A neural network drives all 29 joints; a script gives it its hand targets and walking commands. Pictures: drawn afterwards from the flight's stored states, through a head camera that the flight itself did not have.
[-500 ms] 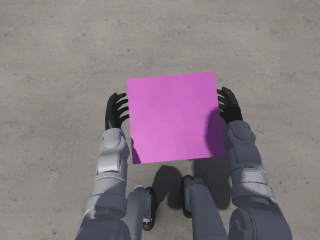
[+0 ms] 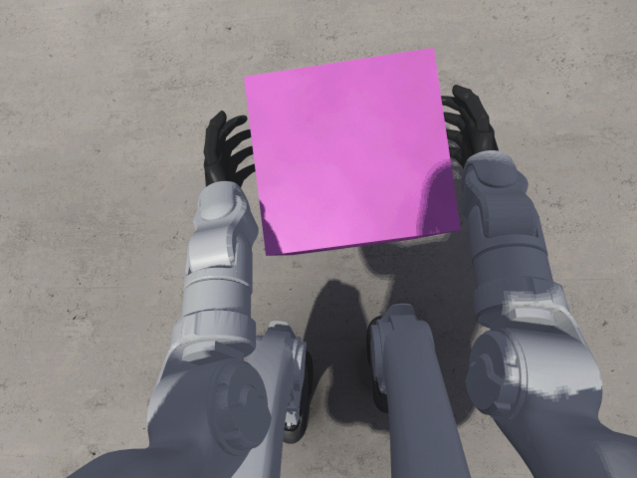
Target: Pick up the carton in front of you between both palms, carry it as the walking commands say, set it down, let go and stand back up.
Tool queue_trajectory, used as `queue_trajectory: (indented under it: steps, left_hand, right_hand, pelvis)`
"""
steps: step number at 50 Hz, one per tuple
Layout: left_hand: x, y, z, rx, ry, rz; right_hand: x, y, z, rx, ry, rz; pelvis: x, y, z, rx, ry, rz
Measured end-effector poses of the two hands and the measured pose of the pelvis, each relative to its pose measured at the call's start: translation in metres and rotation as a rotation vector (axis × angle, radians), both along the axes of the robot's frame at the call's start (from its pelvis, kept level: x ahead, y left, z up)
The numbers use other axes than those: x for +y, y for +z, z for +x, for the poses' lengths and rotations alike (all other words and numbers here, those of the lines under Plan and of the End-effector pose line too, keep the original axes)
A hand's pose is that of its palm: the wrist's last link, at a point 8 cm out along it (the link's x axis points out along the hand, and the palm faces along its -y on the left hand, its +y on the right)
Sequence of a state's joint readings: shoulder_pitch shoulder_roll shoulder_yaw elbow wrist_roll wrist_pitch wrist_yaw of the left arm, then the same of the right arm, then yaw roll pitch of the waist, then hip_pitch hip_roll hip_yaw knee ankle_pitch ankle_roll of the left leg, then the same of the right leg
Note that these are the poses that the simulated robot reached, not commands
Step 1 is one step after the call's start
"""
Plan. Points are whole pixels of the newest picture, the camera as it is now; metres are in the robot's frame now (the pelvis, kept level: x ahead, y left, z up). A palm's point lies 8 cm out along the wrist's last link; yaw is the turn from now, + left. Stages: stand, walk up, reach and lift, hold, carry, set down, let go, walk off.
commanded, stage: set down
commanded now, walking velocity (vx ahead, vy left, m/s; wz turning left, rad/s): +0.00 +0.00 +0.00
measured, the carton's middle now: (346, 175) +0.48 -0.05 -0.17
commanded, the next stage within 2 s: none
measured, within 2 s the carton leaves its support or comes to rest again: rests again in 1.10 s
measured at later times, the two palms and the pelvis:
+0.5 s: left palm (261, 192) +0.49 +0.09 -0.23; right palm (446, 161) +0.51 -0.21 -0.25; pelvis -0.02 +0.01 -0.11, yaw +2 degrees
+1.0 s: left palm (275, 200) +0.50 +0.08 -0.33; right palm (437, 164) +0.53 -0.22 -0.33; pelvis -0.03 +0.00 -0.18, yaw +3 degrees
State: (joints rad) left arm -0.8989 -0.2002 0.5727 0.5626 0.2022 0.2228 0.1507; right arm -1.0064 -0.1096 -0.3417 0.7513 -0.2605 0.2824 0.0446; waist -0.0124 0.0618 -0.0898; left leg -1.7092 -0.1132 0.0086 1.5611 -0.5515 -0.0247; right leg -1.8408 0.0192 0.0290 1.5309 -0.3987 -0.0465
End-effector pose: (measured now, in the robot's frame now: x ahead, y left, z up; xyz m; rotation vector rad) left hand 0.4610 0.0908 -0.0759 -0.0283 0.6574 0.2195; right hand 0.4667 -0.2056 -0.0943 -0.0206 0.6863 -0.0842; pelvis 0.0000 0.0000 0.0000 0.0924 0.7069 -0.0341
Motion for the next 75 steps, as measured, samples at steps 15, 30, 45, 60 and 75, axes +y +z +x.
queue_trajectory:
  steps: [15, 30, 45, 60, 75]
  left_hand:
    - [-0.008, -0.095, 0.018, 0.03, 0.006, -0.003]
    - [-0.006, -0.192, 0.032, 0.065, 0.038, -0.005]
    - [-0.006, -0.248, 0.039, 0.082, 0.042, -0.026]
    - [-0.003, -0.265, 0.03, 0.116, -0.008, -0.045]
    - [0.001, -0.266, 0.032, 0.109, -0.065, -0.06]
  right_hand:
    - [-0.009, -0.091, 0.024, 0.029, 0.028, -0.02]
    - [-0.007, -0.186, 0.05, 0.063, 0.08, -0.041]
    - [-0.008, -0.236, 0.069, 0.08, 0.117, -0.055]
    - [-0.009, -0.25, 0.059, 0.121, 0.119, -0.062]
    - [-0.011, -0.252, 0.06, 0.121, 0.134, -0.032]
  pelvis:
    - [0.004, -0.065, -0.009, 0.05, 0.0, 0.02]
    - [0.006, -0.129, -0.021, 0.015, 0.024, 0.018]
    - [0.0, -0.171, -0.026, -0.097, 0.04, 0.019]
    - [0.004, -0.183, -0.035, -0.146, 0.056, 0.005]
    - [0.005, -0.192, -0.041, -0.193, 0.06, 0.003]
